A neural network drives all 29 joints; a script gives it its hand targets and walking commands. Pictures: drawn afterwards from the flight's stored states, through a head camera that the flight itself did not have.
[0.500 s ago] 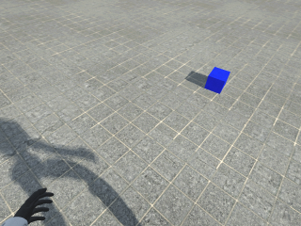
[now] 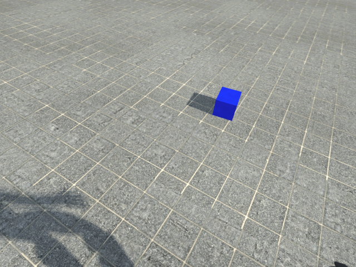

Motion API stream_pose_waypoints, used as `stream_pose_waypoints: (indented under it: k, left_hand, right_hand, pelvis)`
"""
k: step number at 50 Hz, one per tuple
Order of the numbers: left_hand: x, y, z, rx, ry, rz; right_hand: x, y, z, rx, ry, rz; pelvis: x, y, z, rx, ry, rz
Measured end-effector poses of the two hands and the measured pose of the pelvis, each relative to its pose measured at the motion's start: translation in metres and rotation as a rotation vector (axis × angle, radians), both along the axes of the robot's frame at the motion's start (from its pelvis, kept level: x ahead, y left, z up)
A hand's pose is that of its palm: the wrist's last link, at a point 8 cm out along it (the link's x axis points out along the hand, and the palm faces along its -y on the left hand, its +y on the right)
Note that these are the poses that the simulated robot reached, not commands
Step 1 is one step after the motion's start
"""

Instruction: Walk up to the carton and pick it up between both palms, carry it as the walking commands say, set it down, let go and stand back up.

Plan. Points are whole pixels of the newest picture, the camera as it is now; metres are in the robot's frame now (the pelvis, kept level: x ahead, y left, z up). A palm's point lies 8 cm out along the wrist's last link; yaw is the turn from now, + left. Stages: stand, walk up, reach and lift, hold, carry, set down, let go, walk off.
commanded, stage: walk up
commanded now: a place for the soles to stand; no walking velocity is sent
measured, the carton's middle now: (227, 103) +1.56 -0.47 -0.68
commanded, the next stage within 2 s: none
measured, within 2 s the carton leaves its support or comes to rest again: neither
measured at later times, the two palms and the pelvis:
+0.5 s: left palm (96, 176) +0.39 +0.24 -0.06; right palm (340, 214) +0.30 -0.43 -0.07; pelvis +0.26 -0.09 +0.01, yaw -7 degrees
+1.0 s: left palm (154, 98) +0.75 +0.11 -0.05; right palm (354, 173) +0.44 -0.55 -0.07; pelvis +0.50 -0.18 -0.01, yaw -12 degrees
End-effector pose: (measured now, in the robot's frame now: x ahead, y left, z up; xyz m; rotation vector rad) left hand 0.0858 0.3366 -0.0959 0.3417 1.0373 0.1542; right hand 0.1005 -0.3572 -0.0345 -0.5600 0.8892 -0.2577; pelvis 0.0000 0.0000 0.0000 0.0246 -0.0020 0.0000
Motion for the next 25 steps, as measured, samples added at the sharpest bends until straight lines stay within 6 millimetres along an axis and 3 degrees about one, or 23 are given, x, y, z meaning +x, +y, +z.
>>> stream_pose_waypoints:
  k: [6, 10, 13, 16, 25]
  left_hand:
    - [0.145, -0.03, 0.029, -0.014, -0.103, -0.15]
    - [0.24, -0.062, 0.046, 0.005, -0.18, -0.232]
    - [0.297, -0.084, 0.051, 0.044, -0.245, -0.261]
    - [0.316, -0.095, 0.048, 0.067, -0.236, -0.237]
    - [0.302, -0.092, 0.031, 0.065, -0.051, -0.12]
  right_hand:
    - [0.0, -0.033, 0.011, -0.019, 0.052, -0.129]
    - [0.0, -0.06, -0.001, -0.013, 0.13, -0.218]
    - [0.014, -0.081, -0.021, 0.001, 0.186, -0.257]
    - [0.053, -0.083, -0.032, 0.051, 0.179, -0.258]
    - [0.198, -0.07, -0.034, 0.139, 0.147, -0.12]
  pelvis:
    - [0.06, -0.013, 0.012, 0.0, -0.002, -0.064]
    - [0.106, -0.033, 0.008, 0.001, -0.004, -0.093]
    - [0.141, -0.055, -0.005, -0.007, -0.006, -0.107]
    - [0.168, -0.069, -0.005, -0.015, -0.004, -0.125]
    - [0.259, -0.086, 0.008, -0.044, 0.003, -0.128]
